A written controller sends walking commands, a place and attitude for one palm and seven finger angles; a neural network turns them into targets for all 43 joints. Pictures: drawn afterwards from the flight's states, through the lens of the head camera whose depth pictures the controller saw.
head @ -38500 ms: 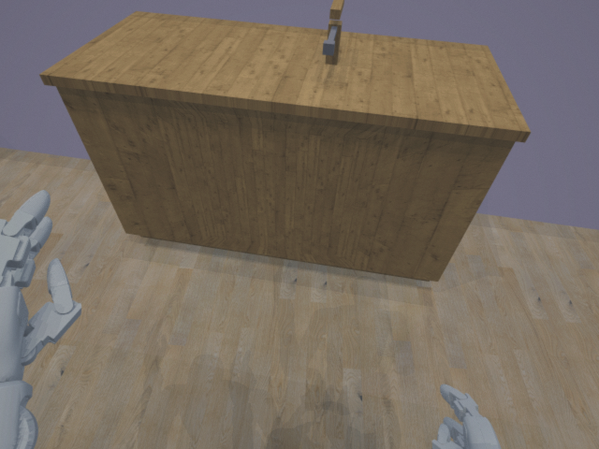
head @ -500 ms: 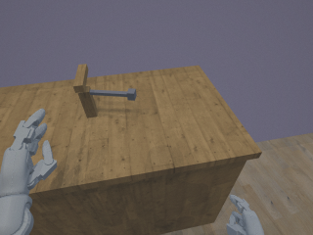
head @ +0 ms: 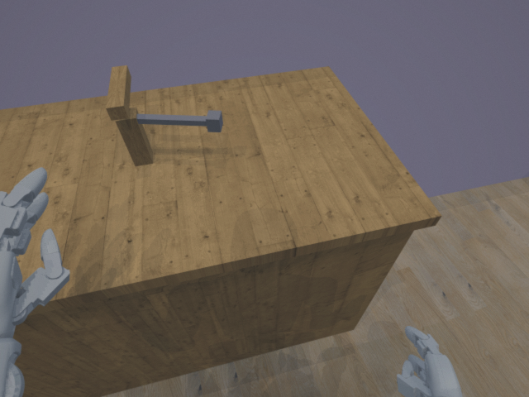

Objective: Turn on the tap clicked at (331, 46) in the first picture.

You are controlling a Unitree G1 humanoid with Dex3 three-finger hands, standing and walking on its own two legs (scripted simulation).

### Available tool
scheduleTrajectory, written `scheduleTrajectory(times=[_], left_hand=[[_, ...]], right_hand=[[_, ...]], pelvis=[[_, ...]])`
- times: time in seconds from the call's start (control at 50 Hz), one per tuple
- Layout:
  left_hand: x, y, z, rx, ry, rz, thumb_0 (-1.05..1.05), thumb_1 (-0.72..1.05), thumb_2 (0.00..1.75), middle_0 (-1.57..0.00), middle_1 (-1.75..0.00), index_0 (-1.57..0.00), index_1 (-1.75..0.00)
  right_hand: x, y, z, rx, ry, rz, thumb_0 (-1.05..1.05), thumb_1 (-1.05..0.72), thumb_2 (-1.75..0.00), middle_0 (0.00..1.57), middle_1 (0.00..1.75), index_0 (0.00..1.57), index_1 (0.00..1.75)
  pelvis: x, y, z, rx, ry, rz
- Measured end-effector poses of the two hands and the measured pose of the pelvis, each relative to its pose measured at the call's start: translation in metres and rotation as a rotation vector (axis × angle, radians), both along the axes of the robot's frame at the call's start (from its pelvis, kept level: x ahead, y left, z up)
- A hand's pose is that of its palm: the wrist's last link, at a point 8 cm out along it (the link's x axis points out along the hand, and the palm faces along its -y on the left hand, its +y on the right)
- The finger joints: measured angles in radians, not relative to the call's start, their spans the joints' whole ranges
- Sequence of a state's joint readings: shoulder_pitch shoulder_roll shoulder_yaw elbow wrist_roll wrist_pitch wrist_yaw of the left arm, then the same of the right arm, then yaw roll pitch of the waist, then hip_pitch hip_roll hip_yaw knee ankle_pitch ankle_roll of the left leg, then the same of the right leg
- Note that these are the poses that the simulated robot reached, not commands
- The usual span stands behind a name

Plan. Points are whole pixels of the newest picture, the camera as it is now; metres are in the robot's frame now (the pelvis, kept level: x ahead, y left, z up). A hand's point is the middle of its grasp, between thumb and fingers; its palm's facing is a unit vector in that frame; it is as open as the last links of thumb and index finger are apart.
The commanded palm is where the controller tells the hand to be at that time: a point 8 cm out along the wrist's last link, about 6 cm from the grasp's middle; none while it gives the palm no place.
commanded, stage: step back with the hand held close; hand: left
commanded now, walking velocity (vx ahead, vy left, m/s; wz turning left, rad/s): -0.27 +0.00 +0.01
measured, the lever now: (214, 121) +0.55 +0.14 +0.12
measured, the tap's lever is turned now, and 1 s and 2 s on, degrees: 73 73 73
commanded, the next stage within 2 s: stop stepping back and stand still in 0.86 s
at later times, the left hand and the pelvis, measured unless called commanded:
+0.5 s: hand (34, 298) +0.18 +0.25 +0.17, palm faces +0.38 -0.82 -0.42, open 7.4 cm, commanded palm +0.12 +0.29 +0.18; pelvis -0.04 +0.01 -0.01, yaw +1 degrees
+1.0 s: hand out of the picture +0.03 +0.22 +0.17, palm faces +0.41 -0.84 -0.37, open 7.4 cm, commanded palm -0.03 +0.26 +0.18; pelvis -0.17 -0.03 -0.01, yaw +3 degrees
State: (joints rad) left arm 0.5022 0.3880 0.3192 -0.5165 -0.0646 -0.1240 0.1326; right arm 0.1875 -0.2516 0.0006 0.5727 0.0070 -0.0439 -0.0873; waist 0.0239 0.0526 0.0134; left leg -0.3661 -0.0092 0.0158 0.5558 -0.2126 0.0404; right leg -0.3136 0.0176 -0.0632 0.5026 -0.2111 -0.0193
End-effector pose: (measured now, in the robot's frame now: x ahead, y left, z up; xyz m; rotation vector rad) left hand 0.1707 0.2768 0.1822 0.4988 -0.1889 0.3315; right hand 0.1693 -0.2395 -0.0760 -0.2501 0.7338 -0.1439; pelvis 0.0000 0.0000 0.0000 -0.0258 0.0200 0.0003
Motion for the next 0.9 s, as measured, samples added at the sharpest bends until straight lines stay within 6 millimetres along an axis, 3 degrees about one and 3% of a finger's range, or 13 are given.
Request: scheduleTrajectory(times=[0.14, 0.34, 0.5, 0.58, 0.66, 0.78, 0.9], left_hand=[[-0.011, 0.006, 0.005, 0.032, -0.036, 0.034, 0.01, 0.89, 0.90, -0.21, -0.30, -0.21, -0.30], [-0.014, -0.005, -0.005, -0.039, -0.059, -0.005, 0.01, 0.89, 0.90, -0.21, -0.30, -0.21, -0.30], [-0.031, 0.013, 0.003, 0.021, -0.078, -0.009, 0.01, 0.89, 0.90, -0.21, -0.30, -0.22, -0.30], [-0.046, 0.009, 0.009, 0.008, -0.083, 0.010, 0.02, 0.89, 0.90, -0.21, -0.30, -0.21, -0.30], [-0.065, -0.009, 0.008, 0.003, -0.072, 0.002, 0.01, 0.89, 0.90, -0.21, -0.30, -0.21, -0.30], [-0.101, -0.034, 0.009, 0.000, -0.074, -0.037, 0.01, 0.89, 0.90, -0.21, -0.30, -0.21, -0.30], [-0.140, -0.028, 0.003, -0.007, -0.092, -0.027, 0.01, 0.89, 0.90, -0.21, -0.31, -0.22, -0.30]], right_hand=[[-0.017, 0.009, -0.007, 0.009, 0.019, 0.002, 0.01, -0.90, -0.90, 0.20, 0.30, 0.21, 0.30], [-0.027, 0.010, -0.011, 0.015, 0.046, 0.005, 0.01, -0.90, -0.90, 0.20, 0.30, 0.21, 0.30], [-0.039, 0.016, 0.000, -0.017, 0.020, -0.001, 0.01, -0.90, -0.90, 0.20, 0.30, 0.20, 0.30], [-0.053, 0.023, 0.004, 0.030, 0.004, 0.023, 0.01, -0.90, -0.90, 0.20, 0.30, 0.21, 0.30], [-0.067, 0.021, 0.000, 0.064, -0.015, 0.052, 0.01, -0.90, -0.90, 0.20, 0.30, 0.21, 0.30], [-0.097, 0.000, -0.007, 0.065, 0.007, 0.037, 0.01, -0.90, -0.90, 0.20, 0.30, 0.21, 0.30], [-0.132, -0.019, 0.004, -0.006, -0.005, 0.000, 0.01, -0.90, -0.90, 0.20, 0.30, 0.21, 0.30]], pelvis=[[-0.009, 0.001, -0.002, 0.010, 0.006, 0.002], [-0.017, 0.000, -0.007, 0.009, 0.015, 0.023], [-0.036, 0.007, -0.005, 0.023, 0.019, 0.016], [-0.051, 0.001, 0.001, 0.007, 0.009, 0.005], [-0.068, -0.011, -0.001, 0.006, 0.009, 0.004], [-0.102, -0.025, -0.003, 0.004, 0.005, 0.022], [-0.136, -0.027, -0.005, 0.043, 0.024, 0.044]])
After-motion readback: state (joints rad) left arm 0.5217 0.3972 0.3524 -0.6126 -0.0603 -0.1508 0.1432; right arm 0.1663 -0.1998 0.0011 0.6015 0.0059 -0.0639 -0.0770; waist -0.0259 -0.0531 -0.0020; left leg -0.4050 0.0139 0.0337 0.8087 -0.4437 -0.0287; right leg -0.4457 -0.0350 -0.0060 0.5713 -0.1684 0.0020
